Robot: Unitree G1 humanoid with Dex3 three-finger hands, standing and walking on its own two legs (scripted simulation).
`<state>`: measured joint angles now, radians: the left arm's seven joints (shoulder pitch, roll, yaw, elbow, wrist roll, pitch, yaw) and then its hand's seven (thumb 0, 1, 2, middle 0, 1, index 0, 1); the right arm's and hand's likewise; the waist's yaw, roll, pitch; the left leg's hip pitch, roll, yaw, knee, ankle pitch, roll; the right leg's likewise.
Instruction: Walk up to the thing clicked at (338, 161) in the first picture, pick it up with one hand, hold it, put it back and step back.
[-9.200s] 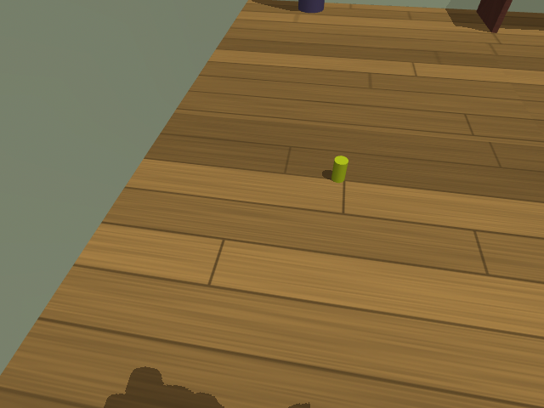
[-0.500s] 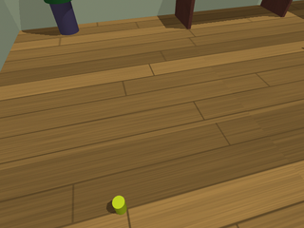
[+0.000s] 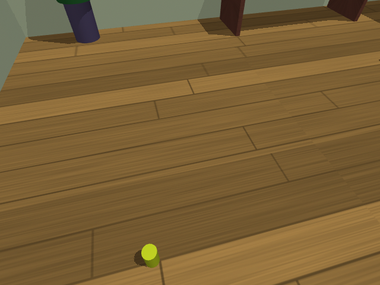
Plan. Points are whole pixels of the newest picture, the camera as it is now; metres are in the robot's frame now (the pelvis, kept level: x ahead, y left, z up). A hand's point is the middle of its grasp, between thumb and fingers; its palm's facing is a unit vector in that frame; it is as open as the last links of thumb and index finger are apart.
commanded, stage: stand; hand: left
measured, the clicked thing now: (150, 256) +0.39 +0.20 -0.72
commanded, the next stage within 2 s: go down in 0.12 s
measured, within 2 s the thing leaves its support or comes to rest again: neither
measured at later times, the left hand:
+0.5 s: hand out of the picture +0.16 +0.26 -0.17, palm faces +0.04 -0.94 -0.34, open 11.7 cm
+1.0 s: hand out of the picture +0.14 +0.28 -0.20, palm faces +0.07 -0.94 -0.33, open 17.2 cm
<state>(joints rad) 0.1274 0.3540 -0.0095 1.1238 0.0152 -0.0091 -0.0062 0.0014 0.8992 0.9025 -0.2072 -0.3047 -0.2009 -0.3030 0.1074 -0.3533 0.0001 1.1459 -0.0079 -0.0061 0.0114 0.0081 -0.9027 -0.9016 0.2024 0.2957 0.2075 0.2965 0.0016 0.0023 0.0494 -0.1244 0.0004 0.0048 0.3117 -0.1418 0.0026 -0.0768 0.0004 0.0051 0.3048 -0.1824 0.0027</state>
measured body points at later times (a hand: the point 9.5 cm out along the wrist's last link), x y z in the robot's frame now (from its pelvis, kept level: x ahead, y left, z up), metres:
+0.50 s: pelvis -0.01 +0.00 -0.02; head +0.04 +0.01 +0.42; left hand +0.15 +0.31 -0.14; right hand +0.09 -0.26 -0.14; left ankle +0.02 +0.12 -0.75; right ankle -0.01 -0.12 -0.75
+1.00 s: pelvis +0.00 +0.01 -0.08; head +0.07 +0.03 +0.36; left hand +0.14 +0.33 -0.18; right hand +0.16 -0.25 -0.16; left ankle +0.02 +0.12 -0.75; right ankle -0.01 -0.12 -0.75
